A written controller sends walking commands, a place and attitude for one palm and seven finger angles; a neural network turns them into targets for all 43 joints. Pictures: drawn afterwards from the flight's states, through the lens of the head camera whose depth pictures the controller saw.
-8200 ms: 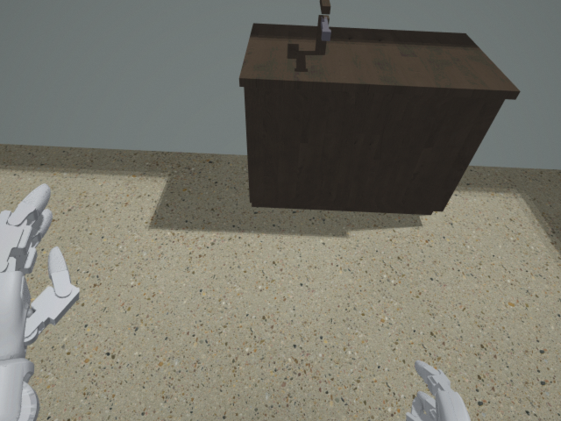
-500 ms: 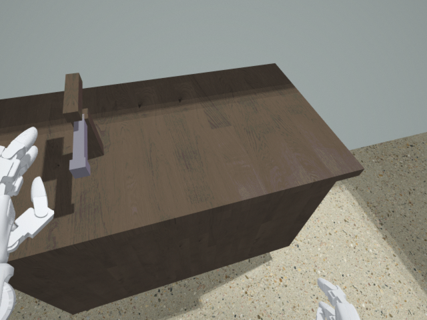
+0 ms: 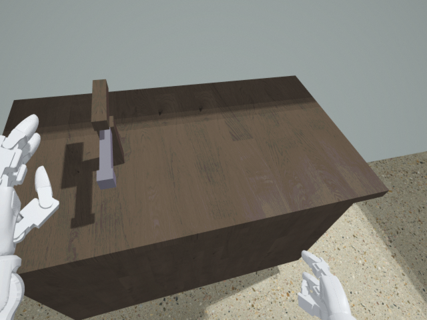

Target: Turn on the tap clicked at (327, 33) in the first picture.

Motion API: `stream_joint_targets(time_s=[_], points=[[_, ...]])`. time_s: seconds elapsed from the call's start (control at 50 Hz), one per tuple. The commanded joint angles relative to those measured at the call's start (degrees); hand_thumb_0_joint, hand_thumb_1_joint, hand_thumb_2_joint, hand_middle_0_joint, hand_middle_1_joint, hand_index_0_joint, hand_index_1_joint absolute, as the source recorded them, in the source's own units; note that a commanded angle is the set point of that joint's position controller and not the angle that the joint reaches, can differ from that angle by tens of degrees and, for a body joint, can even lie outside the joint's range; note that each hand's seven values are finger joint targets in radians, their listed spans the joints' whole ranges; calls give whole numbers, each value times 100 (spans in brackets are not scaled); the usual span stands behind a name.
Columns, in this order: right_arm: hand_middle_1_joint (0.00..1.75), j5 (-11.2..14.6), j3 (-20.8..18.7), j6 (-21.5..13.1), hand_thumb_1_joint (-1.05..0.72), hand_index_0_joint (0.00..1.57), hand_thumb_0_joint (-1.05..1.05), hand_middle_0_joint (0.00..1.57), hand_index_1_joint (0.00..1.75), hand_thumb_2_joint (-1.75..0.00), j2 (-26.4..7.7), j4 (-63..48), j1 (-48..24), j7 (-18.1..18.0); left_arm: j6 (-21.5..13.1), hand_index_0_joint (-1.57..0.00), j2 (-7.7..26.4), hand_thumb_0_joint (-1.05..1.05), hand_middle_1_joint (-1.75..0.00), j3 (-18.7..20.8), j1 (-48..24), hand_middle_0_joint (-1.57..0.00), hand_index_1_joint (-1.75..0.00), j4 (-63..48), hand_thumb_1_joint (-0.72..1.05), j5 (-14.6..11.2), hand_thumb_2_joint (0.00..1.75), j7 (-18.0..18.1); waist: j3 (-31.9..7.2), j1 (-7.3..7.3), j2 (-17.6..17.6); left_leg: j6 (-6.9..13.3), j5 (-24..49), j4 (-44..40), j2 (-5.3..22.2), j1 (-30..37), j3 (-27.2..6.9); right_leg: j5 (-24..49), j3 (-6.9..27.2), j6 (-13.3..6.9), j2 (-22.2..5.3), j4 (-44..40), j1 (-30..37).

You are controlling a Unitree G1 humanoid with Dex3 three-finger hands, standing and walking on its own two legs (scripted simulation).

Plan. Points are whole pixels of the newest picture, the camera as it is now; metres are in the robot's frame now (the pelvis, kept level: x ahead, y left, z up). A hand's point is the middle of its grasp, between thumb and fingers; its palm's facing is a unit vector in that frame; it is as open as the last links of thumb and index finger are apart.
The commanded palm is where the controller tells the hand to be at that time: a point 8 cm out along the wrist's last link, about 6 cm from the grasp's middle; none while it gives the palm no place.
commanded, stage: look again from close up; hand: left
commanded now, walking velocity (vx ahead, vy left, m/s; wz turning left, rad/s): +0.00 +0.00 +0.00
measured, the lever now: (106, 179) +0.32 +0.24 +0.07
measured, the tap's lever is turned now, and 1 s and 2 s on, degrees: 0 0 0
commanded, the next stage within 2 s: shuffle to correct the standing spot in 0.40 s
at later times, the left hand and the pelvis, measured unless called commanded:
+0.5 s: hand (66, 203) +0.22 +0.24 +0.16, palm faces +0.35 -0.85 -0.38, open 7.4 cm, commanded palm +0.16 +0.27 +0.17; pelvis +0.01 -0.01 +0.00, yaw +0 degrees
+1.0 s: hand (102, 209) +0.22 +0.19 +0.16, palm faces +0.33 -0.86 -0.39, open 7.4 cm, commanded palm +0.16 +0.22 +0.17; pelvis +0.00 -0.05 +0.00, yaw -1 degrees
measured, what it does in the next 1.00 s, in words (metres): shifts its weight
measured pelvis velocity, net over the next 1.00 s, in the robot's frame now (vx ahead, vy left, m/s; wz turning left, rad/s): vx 0.00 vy -0.05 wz -0.01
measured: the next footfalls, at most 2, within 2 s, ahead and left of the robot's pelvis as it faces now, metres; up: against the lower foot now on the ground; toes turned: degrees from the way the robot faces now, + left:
none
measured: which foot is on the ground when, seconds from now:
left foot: down 0.00-1.00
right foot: down 0.00-1.00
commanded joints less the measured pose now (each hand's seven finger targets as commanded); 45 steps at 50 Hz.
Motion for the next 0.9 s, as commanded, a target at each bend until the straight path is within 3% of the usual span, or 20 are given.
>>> stream_joint_targets(time_s=[0.0,0.08,0.1,0.12,0.16,0.18,0.2,0.28,0.3,0.38,0.4,0.42,0.48,0.5,0.58,0.6,0.68,0.7,0.8,0.88], points=[[30,1,-317,-224,-90,20,0,20,30,-90,-817,-796,-360,-71,-346,-20,866,0,-30,460,-509,-20,-30,-1269,90,-48,90,105,-930,-139,760,-577,1286,-634,933,493,-831,802,73,-219,-203,-72,109],[30,32,-339,-199,-90,20,0,20,30,-90,-804,-833,-425,-87,-334,-20,1096,0,-30,681,-373,-20,-30,-1442,90,-45,90,150,-1083,-138,783,-575,1445,-511,900,560,-793,1008,129,-239,-270,-108,249],[30,2,-334,-170,-90,20,0,20,30,-90,-821,-823,-369,-89,-340,-20,930,0,-30,550,-289,-20,-30,-1347,90,-76,90,131,-1080,-138,701,-568,1537,-501,903,549,-801,1046,113,-246,-265,-119,232],[30,27,-363,-172,-90,20,0,20,30,-90,-812,-855,-365,-96,-333,-20,1018,0,-30,628,-250,-20,-30,-1395,90,-89,90,141,-1129,-142,715,-564,1555,-465,913,568,-801,1080,149,-244,-304,-137,287],[30,33,-368,-148,-90,20,0,20,30,-90,-819,-866,-351,-103,-318,-20,1008,0,-30,635,-152,-20,-30,-1335,90,-108,90,146,-1094,-147,608,-534,1422,-447,874,460,-811,1144,197,-255,-331,-194,355],[30,52,-353,-153,-90,20,0,20,30,-90,-829,-849,-437,-107,-318,-20,1083,0,-30,700,-169,-20,-30,-1419,90,-93,90,159,-1066,-148,728,-578,1476,-465,852,459,-802,1145,170,-256,-320,-149,322],[30,15,-339,-135,-90,20,0,20,30,-90,-842,-830,-391,-113,-332,-20,938,0,-30,580,-110,-20,-30,-1280,90,-117,90,137,-1029,-141,702,-538,1322,-497,859,407,-805,1055,149,-248,-315,-199,286],[30,61,-360,-134,-90,20,0,20,30,-90,-820,-836,-434,-146,-309,-20,1138,0,-30,761,-89,-20,-30,-1364,90,-111,90,173,-1027,-155,637,-497,1196,-460,831,410,-800,1127,230,-257,-352,-238,300],[30,26,-352,-117,-90,20,0,20,30,-90,-843,-813,-378,-147,-323,-20,924,0,-30,577,-53,-20,-30,-1242,90,-134,90,143,-1028,-157,508,-472,1159,-471,829,393,-797,1119,206,-257,-348,-265,276],[30,72,-377,-135,-90,20,0,20,30,-90,-835,-806,-446,-168,-312,-20,1116,0,-30,715,-140,-20,-30,-1386,90,-111,90,177,-1010,-166,724,-476,1073,-481,818,425,-797,1064,273,-263,-363,-252,255],[30,32,-359,-115,-90,20,0,20,30,-90,-845,-787,-404,-172,-316,-20,970,0,-30,600,-59,-20,-30,-1210,90,-136,90,160,-992,-155,546,-413,966,-486,826,380,-786,1037,250,-246,-369,-316,229],[30,60,-397,-133,-90,20,0,20,30,-90,-836,-815,-380,-173,-309,-20,967,0,-30,572,-113,-20,-30,-1322,90,-132,90,158,-1016,-178,641,-425,946,-479,813,389,-802,1045,308,-269,-382,-296,276],[30,75,-377,-127,-90,20,0,20,30,-90,-837,-799,-467,-187,-283,-20,1118,0,-30,722,-56,-20,-30,-1261,90,-125,90,181,-914,-163,583,-410,720,-528,793,313,-814,919,338,-259,-384,-361,212],[30,34,-355,-107,-90,20,0,20,30,-90,-835,-774,-420,-192,-298,-20,929,0,-30,554,-78,-20,-30,-1159,90,-148,90,162,-892,-165,489,-398,642,-586,822,317,-825,835,286,-252,-349,-393,152],[30,66,-375,-118,-90,20,0,20,30,-90,-794,-817,-483,-208,-282,-20,1132,0,-30,718,-308,-20,-30,-1274,90,-145,90,171,-832,-165,673,-521,717,-770,972,498,-922,660,218,-212,-225,-321,8],[30,31,-370,-92,-90,20,0,20,30,-90,-812,-798,-427,-203,-287,-20,935,0,-30,545,-317,-20,-30,-1156,90,-162,90,146,-817,-172,679,-502,633,-830,1021,467,-923,575,171,-194,-184,-328,-23],[30,73,-404,-105,-90,20,0,20,30,-90,-777,-871,-442,-150,-253,-20,1013,0,-30,601,-373,-20,-30,-1231,90,-144,90,140,-770,-163,830,-498,437,-889,1130,451,-961,409,159,-186,-142,-292,-53],[30,37,-395,-85,-90,20,0,20,30,-90,-800,-871,-407,-139,-253,-20,862,0,-30,449,-394,-20,-30,-1164,90,-158,90,117,-712,-173,835,-449,224,-944,1155,336,-965,327,141,-171,-120,-305,-83],[30,38,-429,-61,-90,20,0,20,30,-90,-795,-929,-370,-105,-209,-20,908,0,-30,528,-259,-20,-30,-1188,90,-190,90,95,-779,-180,671,-358,153,-752,1163,292,-901,413,210,-183,-149,-384,-103],[30,65,-473,-63,-90,20,0,20,30,-90,-781,-966,-385,-114,-153,-20,1145,0,-30,747,-179,-20,-30,-1337,90,-230,90,82,-859,-183,620,-321,303,-460,1122,323,-798,603,369,-220,-216,-419,-150]])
